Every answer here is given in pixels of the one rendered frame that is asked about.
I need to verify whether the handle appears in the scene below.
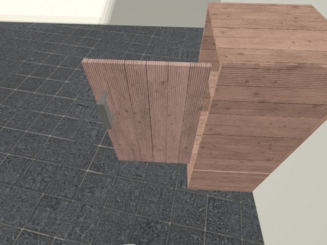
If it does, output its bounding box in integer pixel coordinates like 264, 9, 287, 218
96, 91, 114, 129

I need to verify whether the cupboard door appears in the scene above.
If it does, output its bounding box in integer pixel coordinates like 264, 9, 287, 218
82, 59, 212, 164

